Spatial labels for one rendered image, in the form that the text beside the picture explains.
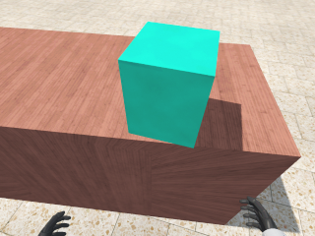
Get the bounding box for pedestal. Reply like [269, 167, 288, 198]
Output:
[0, 27, 301, 225]

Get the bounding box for carton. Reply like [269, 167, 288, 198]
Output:
[118, 22, 221, 148]

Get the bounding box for right robot hand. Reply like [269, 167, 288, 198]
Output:
[239, 196, 278, 232]

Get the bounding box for left robot hand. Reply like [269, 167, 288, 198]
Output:
[37, 210, 71, 236]

